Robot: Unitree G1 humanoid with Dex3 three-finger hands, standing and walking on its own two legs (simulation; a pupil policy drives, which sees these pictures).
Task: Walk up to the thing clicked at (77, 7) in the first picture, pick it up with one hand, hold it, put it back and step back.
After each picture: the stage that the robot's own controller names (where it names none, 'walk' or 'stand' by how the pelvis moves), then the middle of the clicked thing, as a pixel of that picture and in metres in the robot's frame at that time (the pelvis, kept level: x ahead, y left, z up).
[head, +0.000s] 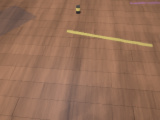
stand; (78, 9) +2.18 +0.12 -0.72
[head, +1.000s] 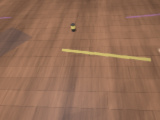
walk; (73, 27) +2.05 +0.31 -0.70
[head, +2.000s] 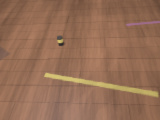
walk; (60, 40) +1.44 +0.43 -0.72
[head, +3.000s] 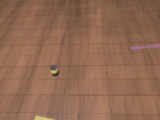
walk; (54, 70) +1.01 +0.39 -0.72
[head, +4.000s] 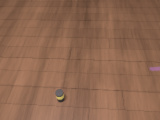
walk; (60, 95) +0.67 +0.26 -0.70
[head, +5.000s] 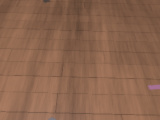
stand; out of the picture +0.43 +0.22 -0.70
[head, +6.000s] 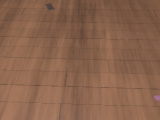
stand; out of the picture +0.37 +0.21 -0.72
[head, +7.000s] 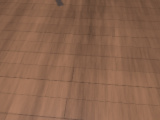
stand; out of the picture +0.40 +0.19 -0.72
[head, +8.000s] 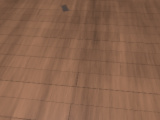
stand; out of the picture +0.39 +0.18 -0.72
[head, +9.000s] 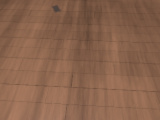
stand; out of the picture +0.38 +0.17 -0.72
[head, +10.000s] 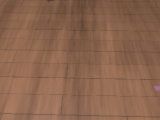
stand; out of the picture +0.40 +0.19 -0.72
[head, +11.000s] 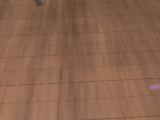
stand; out of the picture +0.36 +0.21 -0.72
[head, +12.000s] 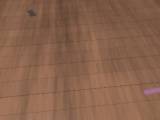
stand; out of the picture +0.33 +0.23 -0.72
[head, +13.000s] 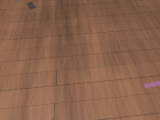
stand; out of the picture +0.34 +0.23 -0.72
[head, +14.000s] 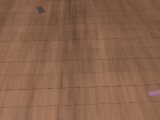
stand; out of the picture +0.37 +0.20 -0.73
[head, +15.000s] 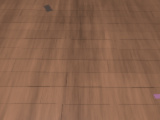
stand; out of the picture +0.38 +0.18 -0.73
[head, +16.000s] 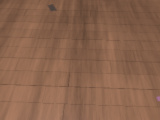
stand; out of the picture +0.38 +0.17 -0.73
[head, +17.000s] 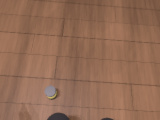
go down; (51, 92) +0.41 +0.19 -0.54
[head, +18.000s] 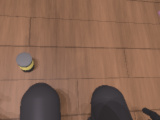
go down; (26, 63) +0.45 +0.26 -0.32
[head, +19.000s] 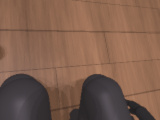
close in; out of the picture +0.43 +0.29 -0.24
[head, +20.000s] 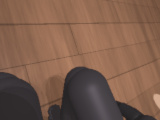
close; out of the picture +0.42 +0.31 -0.22
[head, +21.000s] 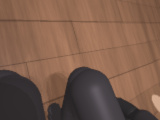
lift; out of the picture +0.39 +0.30 -0.22
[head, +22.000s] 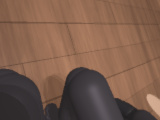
lift; out of the picture +0.38 +0.29 -0.23
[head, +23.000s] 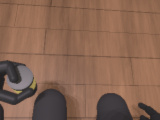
lift; (24, 83) +0.32 +0.21 -0.05
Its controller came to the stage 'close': yes
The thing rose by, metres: 0.71
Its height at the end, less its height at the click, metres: +0.70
